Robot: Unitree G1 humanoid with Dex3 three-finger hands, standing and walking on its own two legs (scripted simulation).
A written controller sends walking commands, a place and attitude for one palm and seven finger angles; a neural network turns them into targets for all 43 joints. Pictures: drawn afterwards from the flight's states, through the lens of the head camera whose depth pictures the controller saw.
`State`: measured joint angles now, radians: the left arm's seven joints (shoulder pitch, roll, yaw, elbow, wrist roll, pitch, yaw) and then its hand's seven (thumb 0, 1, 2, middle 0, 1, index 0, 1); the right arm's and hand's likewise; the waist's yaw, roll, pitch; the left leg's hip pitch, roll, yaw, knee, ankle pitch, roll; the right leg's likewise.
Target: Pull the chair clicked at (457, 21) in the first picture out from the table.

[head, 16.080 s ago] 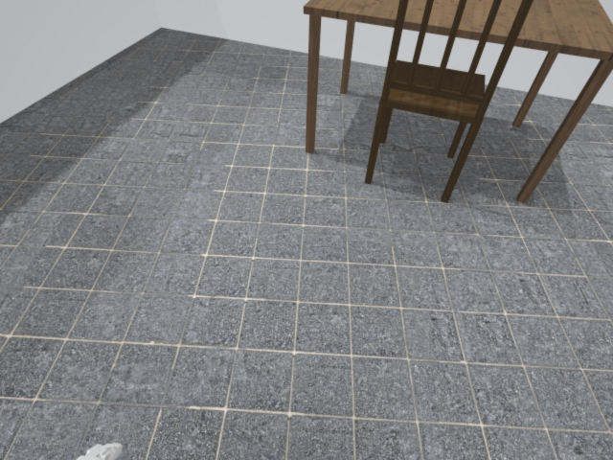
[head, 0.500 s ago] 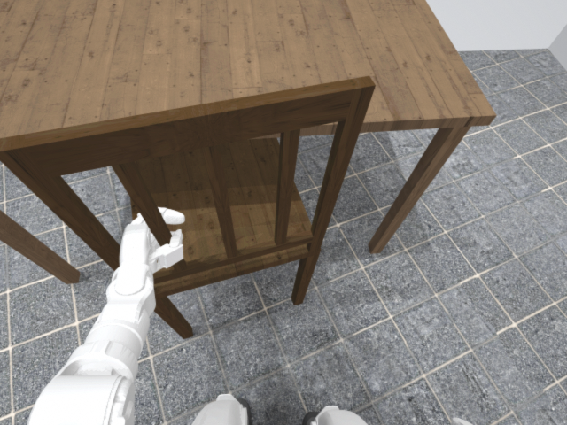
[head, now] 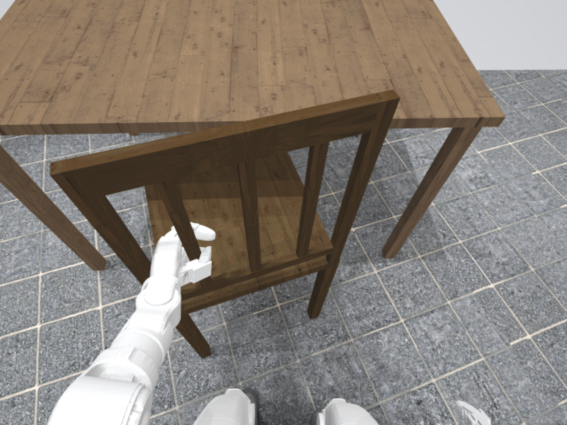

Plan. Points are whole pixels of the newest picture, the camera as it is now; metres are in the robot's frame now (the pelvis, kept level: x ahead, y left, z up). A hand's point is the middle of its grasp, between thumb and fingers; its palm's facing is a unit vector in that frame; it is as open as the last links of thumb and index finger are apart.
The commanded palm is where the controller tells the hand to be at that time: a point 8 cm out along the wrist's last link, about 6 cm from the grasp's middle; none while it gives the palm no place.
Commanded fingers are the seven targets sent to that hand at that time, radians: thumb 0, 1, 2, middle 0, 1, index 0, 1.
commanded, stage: step backward, pulling the chair out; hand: left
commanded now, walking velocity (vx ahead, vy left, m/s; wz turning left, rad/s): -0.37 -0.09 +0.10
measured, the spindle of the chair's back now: (251, 225) +0.42 +0.06 -0.04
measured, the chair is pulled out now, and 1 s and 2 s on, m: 0.15 0.26 0.43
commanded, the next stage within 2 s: none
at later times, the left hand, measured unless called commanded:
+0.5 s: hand (207, 281) +0.33 +0.13 -0.06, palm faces +0.11 -0.98 -0.17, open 5.2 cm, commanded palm +0.31 +0.18 -0.05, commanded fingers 0.00 0.90 0.90 -0.50 -1.45 -0.50 -1.45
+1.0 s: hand (200, 341) +0.24 +0.13 -0.06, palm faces +0.05 -0.98 -0.19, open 5.2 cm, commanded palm +0.24 +0.18 -0.06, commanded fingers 0.00 0.90 0.90 -0.50 -1.45 -0.50 -1.45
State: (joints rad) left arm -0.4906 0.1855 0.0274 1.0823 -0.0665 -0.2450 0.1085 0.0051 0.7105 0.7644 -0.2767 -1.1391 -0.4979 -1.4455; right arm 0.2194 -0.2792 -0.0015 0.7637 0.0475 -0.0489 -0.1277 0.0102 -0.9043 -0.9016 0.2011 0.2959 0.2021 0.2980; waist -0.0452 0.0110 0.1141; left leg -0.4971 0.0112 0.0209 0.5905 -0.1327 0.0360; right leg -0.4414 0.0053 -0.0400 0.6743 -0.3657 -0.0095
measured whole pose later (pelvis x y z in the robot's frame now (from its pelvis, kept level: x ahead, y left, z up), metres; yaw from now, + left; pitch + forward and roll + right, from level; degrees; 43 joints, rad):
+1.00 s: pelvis -0.12 -0.02 +0.00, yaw +3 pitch +1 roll -1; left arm -0.53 0.18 0.02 1.05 -0.04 -0.21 0.09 0.00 0.69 0.76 -0.24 -1.22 -0.50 -1.45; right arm 0.23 -0.23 0.00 0.76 0.03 -0.04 -0.12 0.01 -0.90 -0.90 0.20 0.30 0.20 0.30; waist -0.04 0.01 0.15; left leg -0.47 0.04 -0.03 0.67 -0.22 -0.02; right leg -0.50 -0.02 -0.02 0.71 -0.35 0.01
